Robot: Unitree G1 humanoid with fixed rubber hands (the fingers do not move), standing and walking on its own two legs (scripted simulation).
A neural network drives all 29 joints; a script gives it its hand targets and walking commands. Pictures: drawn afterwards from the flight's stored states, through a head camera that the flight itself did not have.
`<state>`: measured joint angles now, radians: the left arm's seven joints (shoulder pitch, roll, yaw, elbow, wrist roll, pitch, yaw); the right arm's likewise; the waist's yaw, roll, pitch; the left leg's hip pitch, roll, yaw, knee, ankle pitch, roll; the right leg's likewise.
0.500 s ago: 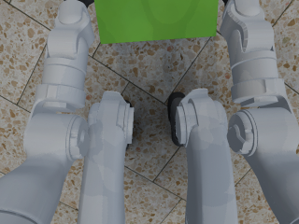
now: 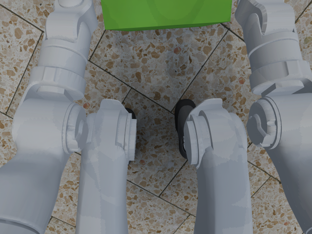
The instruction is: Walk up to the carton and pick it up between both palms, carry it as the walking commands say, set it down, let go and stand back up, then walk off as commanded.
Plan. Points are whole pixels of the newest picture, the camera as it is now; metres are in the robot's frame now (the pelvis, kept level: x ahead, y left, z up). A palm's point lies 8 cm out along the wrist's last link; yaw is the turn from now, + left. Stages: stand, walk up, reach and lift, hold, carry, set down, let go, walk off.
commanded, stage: set down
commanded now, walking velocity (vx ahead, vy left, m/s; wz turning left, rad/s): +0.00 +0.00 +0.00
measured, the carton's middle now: out of the picture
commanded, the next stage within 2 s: none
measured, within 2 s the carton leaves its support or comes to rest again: rests again in 0.46 s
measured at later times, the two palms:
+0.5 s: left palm out of the picture +0.55 +0.12 -0.17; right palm out of the picture +0.54 -0.19 -0.17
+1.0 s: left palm out of the picture +0.56 +0.12 -0.18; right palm out of the picture +0.55 -0.19 -0.18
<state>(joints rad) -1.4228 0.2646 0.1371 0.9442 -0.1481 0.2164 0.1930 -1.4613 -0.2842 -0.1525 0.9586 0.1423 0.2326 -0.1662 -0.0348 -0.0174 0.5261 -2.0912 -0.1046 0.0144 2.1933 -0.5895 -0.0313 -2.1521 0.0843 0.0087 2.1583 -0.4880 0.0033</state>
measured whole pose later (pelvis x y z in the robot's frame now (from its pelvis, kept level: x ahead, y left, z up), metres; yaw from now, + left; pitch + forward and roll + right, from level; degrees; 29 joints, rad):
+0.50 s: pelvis +0.00 +0.00 -0.02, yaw +0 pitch +27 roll +1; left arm -1.47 0.25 0.13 1.02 -0.14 0.20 0.16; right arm -1.43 -0.31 -0.17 1.01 0.15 0.21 -0.13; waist -0.04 -0.02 0.52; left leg -2.12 -0.12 0.00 2.25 -0.60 -0.03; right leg -2.17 0.07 -0.01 2.21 -0.50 0.00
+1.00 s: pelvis +0.02 +0.00 -0.02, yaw +0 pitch +28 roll +0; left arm -1.45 0.24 0.18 1.04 -0.10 0.15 0.11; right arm -1.40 -0.32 -0.18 1.02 0.15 0.15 -0.09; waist -0.03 -0.01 0.49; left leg -2.15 -0.13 0.00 2.30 -0.64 -0.03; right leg -2.19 0.06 -0.02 2.25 -0.55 -0.01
